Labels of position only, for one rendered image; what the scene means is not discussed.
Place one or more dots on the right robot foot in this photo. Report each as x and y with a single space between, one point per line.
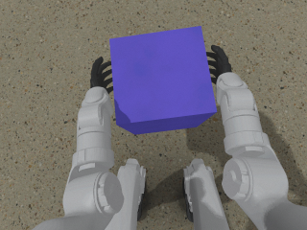
188 213

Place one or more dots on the right robot thigh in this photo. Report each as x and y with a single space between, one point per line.
208 211

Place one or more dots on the right robot upper arm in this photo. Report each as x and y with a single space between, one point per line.
260 187

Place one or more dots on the left robot upper arm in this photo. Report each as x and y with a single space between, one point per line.
89 203

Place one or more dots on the robot right forearm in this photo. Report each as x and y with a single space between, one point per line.
244 135

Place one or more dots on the carton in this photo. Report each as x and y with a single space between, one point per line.
161 81

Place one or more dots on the left robot hand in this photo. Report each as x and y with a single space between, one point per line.
98 77

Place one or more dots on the right robot hand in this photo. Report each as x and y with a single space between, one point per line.
221 64

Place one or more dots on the robot left forearm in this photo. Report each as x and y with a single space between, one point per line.
93 152

